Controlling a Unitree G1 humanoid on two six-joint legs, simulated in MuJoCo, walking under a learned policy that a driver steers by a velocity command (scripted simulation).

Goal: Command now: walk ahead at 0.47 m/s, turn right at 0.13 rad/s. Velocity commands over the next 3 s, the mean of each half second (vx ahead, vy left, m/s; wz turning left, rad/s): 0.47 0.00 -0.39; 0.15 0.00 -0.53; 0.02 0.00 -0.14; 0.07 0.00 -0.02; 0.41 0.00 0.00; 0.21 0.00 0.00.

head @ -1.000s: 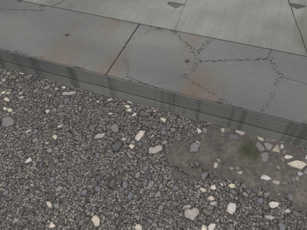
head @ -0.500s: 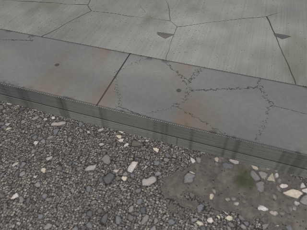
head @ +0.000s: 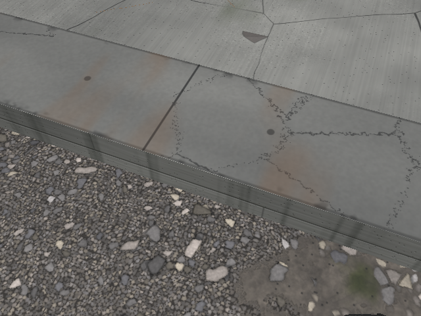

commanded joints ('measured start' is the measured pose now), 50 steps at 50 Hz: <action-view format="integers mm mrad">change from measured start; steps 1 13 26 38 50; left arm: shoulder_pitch -13 -260 -298 -307 -248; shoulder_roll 120 55 106 225 229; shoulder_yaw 14 42 44 81 76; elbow -66 -177 -226 -273 -281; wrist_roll -11 10 27 -6 13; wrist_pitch -4 75 40 53 91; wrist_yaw -4 -53 -58 -11 1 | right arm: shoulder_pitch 492 367 454 366 192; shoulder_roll -226 -89 -164 -89 -120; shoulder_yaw -74 -28 -40 -29 -30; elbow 80 97 124 -24 -98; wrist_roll -32 7 8 -12 9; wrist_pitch -26 -72 -34 48 77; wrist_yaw -33 -36 -77 -58 -72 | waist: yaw -247 -47 -9 -105 -34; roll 41 58 117 -13 -99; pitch -240 28 -77 -155 -115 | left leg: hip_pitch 684 340 559 -27 -1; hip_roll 213 250 249 73 39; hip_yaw -271 -72 156 -123 -147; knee -80 -424 96 596 308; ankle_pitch -183 95 960 -209 -223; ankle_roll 83 45 -9 -153 -142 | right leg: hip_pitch -419 -799 -495 -339 -287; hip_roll -123 -132 72 -165 -175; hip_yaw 7 42 -149 222 371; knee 640 793 265 47 40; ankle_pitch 623 328 304 1041 636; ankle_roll -84 -47 -150 -260 -213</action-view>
